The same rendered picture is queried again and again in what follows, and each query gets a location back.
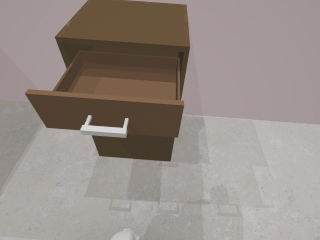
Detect robot left thigh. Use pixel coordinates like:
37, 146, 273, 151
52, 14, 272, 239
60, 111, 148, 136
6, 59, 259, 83
111, 230, 140, 240

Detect drawer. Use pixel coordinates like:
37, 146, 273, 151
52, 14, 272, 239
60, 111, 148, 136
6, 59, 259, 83
25, 50, 184, 138

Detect cabinet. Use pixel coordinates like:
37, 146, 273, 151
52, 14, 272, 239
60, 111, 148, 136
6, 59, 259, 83
55, 0, 190, 162

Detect handle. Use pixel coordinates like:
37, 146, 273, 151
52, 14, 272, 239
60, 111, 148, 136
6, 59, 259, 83
80, 115, 129, 138

